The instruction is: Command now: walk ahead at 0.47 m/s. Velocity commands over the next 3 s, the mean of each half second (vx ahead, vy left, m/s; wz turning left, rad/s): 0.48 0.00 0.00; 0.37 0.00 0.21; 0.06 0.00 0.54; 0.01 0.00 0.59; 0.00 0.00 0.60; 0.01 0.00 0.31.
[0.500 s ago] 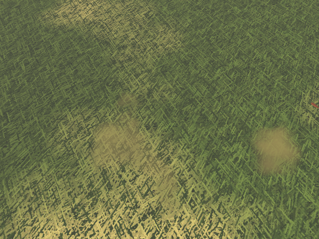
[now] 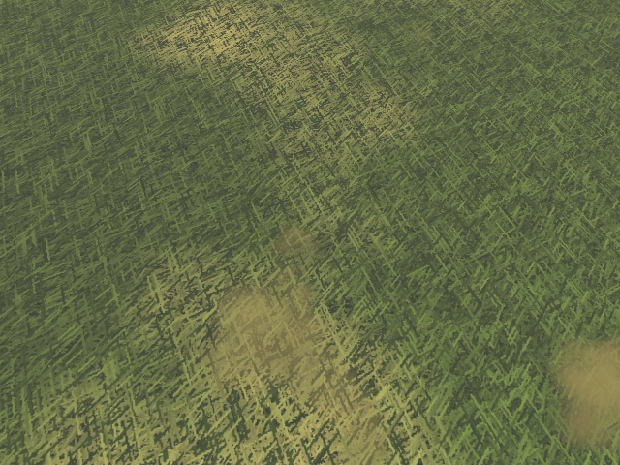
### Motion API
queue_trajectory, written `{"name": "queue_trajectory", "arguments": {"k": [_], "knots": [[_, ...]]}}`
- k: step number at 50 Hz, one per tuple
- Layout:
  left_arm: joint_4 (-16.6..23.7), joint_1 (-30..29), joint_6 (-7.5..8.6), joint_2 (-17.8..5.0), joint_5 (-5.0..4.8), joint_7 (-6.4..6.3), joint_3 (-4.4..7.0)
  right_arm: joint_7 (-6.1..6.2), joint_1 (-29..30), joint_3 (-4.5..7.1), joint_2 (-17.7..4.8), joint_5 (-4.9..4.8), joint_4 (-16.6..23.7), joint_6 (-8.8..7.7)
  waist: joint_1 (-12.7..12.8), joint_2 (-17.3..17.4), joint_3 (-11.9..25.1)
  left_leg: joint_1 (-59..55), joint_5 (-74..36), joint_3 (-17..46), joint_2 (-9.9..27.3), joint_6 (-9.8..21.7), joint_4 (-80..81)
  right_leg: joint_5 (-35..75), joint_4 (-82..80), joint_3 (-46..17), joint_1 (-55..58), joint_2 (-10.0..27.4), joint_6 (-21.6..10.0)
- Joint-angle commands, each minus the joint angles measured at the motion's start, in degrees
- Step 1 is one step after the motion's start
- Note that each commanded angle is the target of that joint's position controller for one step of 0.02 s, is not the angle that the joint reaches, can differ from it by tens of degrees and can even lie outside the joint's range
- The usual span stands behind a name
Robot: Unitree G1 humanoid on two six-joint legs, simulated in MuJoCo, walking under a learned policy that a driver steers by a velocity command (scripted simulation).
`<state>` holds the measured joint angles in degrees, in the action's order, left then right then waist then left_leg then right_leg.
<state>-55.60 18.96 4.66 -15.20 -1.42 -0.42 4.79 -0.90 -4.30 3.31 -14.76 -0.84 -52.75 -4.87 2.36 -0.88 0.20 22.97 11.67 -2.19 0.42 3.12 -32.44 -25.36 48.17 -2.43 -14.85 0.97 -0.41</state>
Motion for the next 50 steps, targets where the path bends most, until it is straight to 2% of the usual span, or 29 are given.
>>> {"name": "queue_trajectory", "arguments": {"k": [1,2,4,6,9,12,15,19,21,23,24,25,26,27,28,29,30,31,33,35,36,38,40,42,44,46,48,49,50], "knots": [[6.11,-5.15,2.38,-7.15,-0.97,-0.22,0.9,-0.37,-11.75,1.78,-8.69,0.6,-0.42,-0.68,-6.62,10.08,2.73,-28.89,20.68,32.26,18.49,10.49,20.39,2.45,21.94,-2.11,-34.1,3.58,-3.21],[5.78,-5.77,2.22,-6.4,-0.34,-0.56,0.93,-0.6,-8.64,1.39,-7.36,1.0,0.43,-0.89,-5.3,7.41,0.55,-24.46,14.27,27.04,16.15,9.28,21.32,7.28,19.19,-1.73,-32.41,5.28,-3.33],[5.68,-6.15,1.48,-4.99,0.35,-0.81,1.04,-0.68,-7.75,0.8,-5.45,1.22,0.32,-1.09,-3.57,7.09,-0.14,-19.7,2.61,19.97,13.31,7.71,23.19,12.7,14.08,-1.63,-27.25,7.08,-2.99],[5.94,-7.22,0.86,-3.8,0.49,-0.68,0.96,-0.3,-10.27,0.86,-5.74,0.9,-0.7,-1.16,-3.48,6.25,-0.27,-20.05,-7.61,15.94,12.39,7.79,23.87,16.23,9.93,-0.66,-27.11,6.96,-2.09],[7.81,-12.42,0.49,-2.63,1.09,-0.44,0.66,0.67,-13.32,1.04,-7.04,0.83,-1.99,-0.92,-4.03,4.36,-1.09,-21.11,-17.65,11.81,11.87,7.78,24.32,22.8,1.39,0.13,-28.97,6.29,-0.39],[9.34,-17.92,0.55,-1.3,0.71,0.36,-0.12,1.19,-15.42,0.79,-6.87,0.62,-2.77,-0.63,-5.19,4.98,-2.39,-19.34,-19.05,7.66,9.89,6.28,25.35,30.44,-8.04,1.69,-25.39,4.78,-0.26],[10.97,-23.75,0.56,-1.1,0.34,1.28,-0.79,1.39,-18.91,0.64,-6.84,0.33,-4.18,-0.42,-6.86,4.49,-4.46,-21.44,-17.72,6.58,10.14,5.96,25.98,33.21,-14.31,2.7,-24.22,3.57,-0.77],[13.5,-29.97,1.14,-1.25,-0.02,2.84,-1.46,1.55,-23.02,0.82,-7.04,0.23,-6.1,0.77,-7.92,4.09,-6.58,-29.55,-21.99,6.76,13.22,7.06,22.96,28.88,-18.88,3.26,-26.48,2.49,-2.2],[13.94,-29.79,1.43,-2.3,-0.09,3.44,-1.32,1.79,-22.62,1.24,-8.01,0.19,-6.14,1.21,-6.39,4.83,-5.74,-32.1,-30.26,6.51,14.37,6.65,19.62,24.78,-20.37,3.97,-23.56,1.32,-3.62],[12.32,-22.84,1.51,-5.4,0.13,3.29,0.02,1.94,-21.05,1.71,-9.44,0.28,-5.59,1.66,-1.92,7.23,-0.23,-32.42,-49.96,5.62,13.82,5.54,11.18,21.33,-20.59,6.46,-11.09,-2.26,-5.65],[9.35,-12.99,1.46,-7.87,0.19,2.82,1.35,1.88,-19.58,1.47,-8.98,0.48,-5.01,1.94,2.98,7.14,5.52,-28.52,-53.77,3.83,11.44,4.08,0.93,24.0,-21.36,6.78,2.54,-2.87,-7.65],[6.59,-1.06,1.31,-11.27,1.09,2.13,2.39,1.8,-18.41,0.79,-7.67,1.2,-3.39,1.75,7.21,3.79,13.81,-14.42,-38.78,2.82,8.68,2.49,-15.38,26.73,-17.86,-3.42,22.97,6.26,-11.45],[5.08,4.19,0.99,-14.61,1.32,2.04,2.95,0.86,-25.79,-1.51,0.06,1.09,-3.13,0.49,3.63,-10.89,23.61,9.27,5.7,2.49,-2.6,-1.65,-37.95,16.99,-21.91,-31.31,44.56,21.22,-21.56],[4.75,3.9,0.56,-9.3,0.82,1.86,1.39,0.51,-22.75,-0.53,-4.17,-0.22,-3.91,-1.11,5.32,-8.75,23.05,15.87,20.71,9.96,-2.54,-0.76,-45.37,12.7,-28.34,-38.31,43.13,21.34,-20.71],[5.64,-2.39,0.62,-7.56,0.46,1.62,0.67,0.39,-16.57,0.6,-7.77,-1.76,-1.5,-2.05,4.16,-7.16,12.36,19.97,17.12,8.99,0.89,-0.1,-46.15,13.89,-30.4,-28.74,33.83,19.22,-17.71],[6.63,-7.25,0.89,-5.93,0.76,1.65,0.12,0.78,-13.06,0.71,-7.84,-2.05,-0.72,-2.33,2.1,-2.2,6.77,18.13,11.81,7.33,3.88,-0.06,-43.04,18.41,-32.53,-21.52,23.72,16.8,-15.9],[6.75,-9.97,1.24,-4.45,1.26,1.97,-0.32,1.24,-11.74,1.11,-7.05,-1.25,-0.57,-2.03,0.07,-0.12,2.68,15.76,8.96,6.35,5.54,-0.52,-39.15,22.8,-34.45,-16.62,15.61,14.59,-14.72],[6.56,-11.07,1.6,-3.3,1.8,2.14,-0.71,1.48,-13.03,1.32,-5.95,-0.64,-0.81,-1.26,-2.13,-1.34,1.78,11.78,7.05,6.71,7.11,-0.66,-36.55,24.13,-36.32,-13.17,10.48,12.73,-13.77],[5.67,-10.89,1.84,-3.49,1.7,2.34,-0.69,1.54,-15.17,1.0,-2.71,-0.55,-1.19,0.22,-3.96,-2.59,1.01,8.57,6.14,6.32,8.11,-1.3,-32.77,23.7,-39.34,-9.67,5.23,11.99,-13.84],[4.63,-9.61,2.12,-5.52,2.02,1.67,-0.2,1.63,-12.28,1.09,-2.86,-0.55,0.08,1.14,-4.0,-2.92,-1.12,11.26,1.89,6.16,8.96,-2.21,-28.71,23.44,-41.95,-6.21,2.94,12.14,-13.95],[4.21,-9.16,2.16,-6.16,2.33,1.24,-0.1,1.69,-10.13,1.22,-3.38,-0.31,0.92,1.34,-3.74,-2.54,-2.36,12.61,-1.15,6.25,8.87,-2.73,-25.7,28.22,-42.11,-4.16,2.51,11.98,-13.61],[3.65,-9.09,1.96,-6.62,2.67,0.53,-0.14,1.33,-7.78,1.01,-2.95,0.23,1.86,1.22,-3.61,-2.41,-2.66,10.75,-8.43,5.45,7.53,-2.89,-17.33,40.32,-40.44,2.59,1.75,9.72,-11.63],[3.17,-8.32,1.69,-7.17,2.64,-0.08,-0.24,0.69,-3.65,0.37,-1.84,0.5,3.19,0.89,-2.09,-2.41,-2.13,6.26,-15.96,2.89,5.41,-2.59,-9.31,44.43,-39.28,7.43,0.85,8.01,-9.99],[2.49,-7.04,1.14,-8.29,2.15,-0.66,-0.16,0.06,-0.56,0.32,-2.49,0.42,4.84,1.09,-1.01,-2.34,-1.09,5.17,-19.04,2.07,4.16,-2.52,-5.64,45.2,-37.64,8.3,4.19,9.15,-9.66],[2.11,-7.06,0.13,-9.07,1.33,-1.25,0.09,-0.62,0.97,0.59,-3.82,0.52,6.57,1.55,-1.08,-2.85,-0.66,6.67,-15.95,2.38,3.84,-1.8,-3.29,45.65,-34.37,8.2,9.35,11.2,-8.91],[2.24,-7.82,-1.01,-10.09,0.5,-1.88,0.57,-1.4,0.66,1.17,-5.46,0.83,8.07,1.89,-2.18,-3.61,-0.08,6.67,-9.4,1.78,2.98,-0.33,-1.93,48.18,-29.24,7.82,13.11,13.14,-7.68],[3.29,-9.48,-2.18,-10.41,0.01,-2.64,0.89,-1.9,-6.89,2.66,-8.04,1.02,6.88,1.82,-6.13,-2.48,3.26,-1.92,-8.67,-0.52,-0.32,1.76,3.12,52.17,-17.09,9.12,13.4,11.5,-5.16],[3.72,-6.56,-2.53,-9.56,0.9,-2.74,0.67,-1.35,-11.57,4.27,-12.13,1.03,6.04,1.75,-7.13,3.31,6.75,-11.02,-25.31,3.23,0.6,3.85,6.22,44.33,-4.49,11.09,9.41,6.98,-1.9],[5.09,-1.81,-2.11,-5.56,3.5,-2.15,-0.63,-0.13,-12.92,5.22,-17.28,1.28,7.08,2.41,-3.76,16.29,12.38,-27.62,-51.48,20.5,13.43,11.38,1.98,7.59,15.57,12.02,-8.28,-0.36,2.49]]}}
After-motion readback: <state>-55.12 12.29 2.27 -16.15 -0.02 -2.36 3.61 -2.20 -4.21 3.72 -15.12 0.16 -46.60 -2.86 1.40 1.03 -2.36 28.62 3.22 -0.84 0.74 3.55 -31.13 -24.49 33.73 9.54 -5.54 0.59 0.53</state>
